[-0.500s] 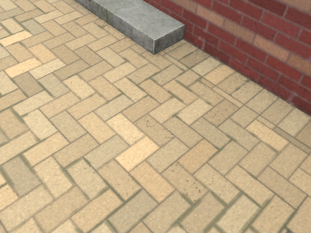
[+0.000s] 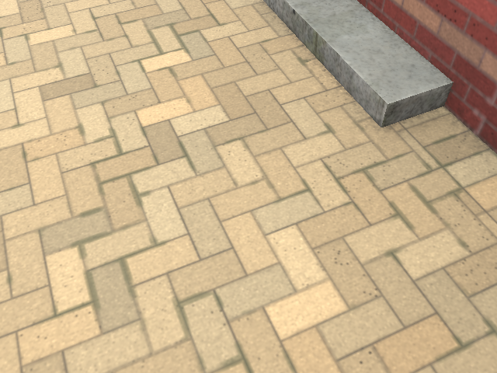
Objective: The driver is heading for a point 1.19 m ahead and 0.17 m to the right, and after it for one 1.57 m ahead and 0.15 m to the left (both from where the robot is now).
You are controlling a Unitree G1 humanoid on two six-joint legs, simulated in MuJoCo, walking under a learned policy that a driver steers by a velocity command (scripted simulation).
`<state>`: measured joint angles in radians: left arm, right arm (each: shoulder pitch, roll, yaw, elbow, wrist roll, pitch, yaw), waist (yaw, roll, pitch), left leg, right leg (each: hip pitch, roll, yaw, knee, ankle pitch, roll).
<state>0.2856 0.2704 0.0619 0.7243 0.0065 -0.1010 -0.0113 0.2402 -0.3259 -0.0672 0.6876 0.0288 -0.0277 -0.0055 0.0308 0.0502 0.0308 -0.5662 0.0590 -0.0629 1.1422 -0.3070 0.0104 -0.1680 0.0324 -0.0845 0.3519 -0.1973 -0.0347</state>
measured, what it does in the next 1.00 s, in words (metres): walks ahead, turning right: left foot, then right foot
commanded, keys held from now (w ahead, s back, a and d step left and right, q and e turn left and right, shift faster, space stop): w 0.20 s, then w+e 0.80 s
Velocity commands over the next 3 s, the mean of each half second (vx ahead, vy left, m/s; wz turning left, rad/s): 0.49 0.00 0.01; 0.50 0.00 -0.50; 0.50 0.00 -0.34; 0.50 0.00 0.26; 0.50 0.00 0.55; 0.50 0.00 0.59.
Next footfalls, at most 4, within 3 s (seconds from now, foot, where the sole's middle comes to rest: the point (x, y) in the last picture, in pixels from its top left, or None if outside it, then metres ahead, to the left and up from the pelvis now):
0.28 left None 0.33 0.16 -0.78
0.82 right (309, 334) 0.59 -0.10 -0.78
1.30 left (275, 232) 0.93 -0.01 -0.78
1.80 right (374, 206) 1.04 -0.34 -0.78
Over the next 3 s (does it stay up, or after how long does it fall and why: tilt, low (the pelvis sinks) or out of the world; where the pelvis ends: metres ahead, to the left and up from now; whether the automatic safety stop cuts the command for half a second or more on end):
stays up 1.52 -0.19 0.00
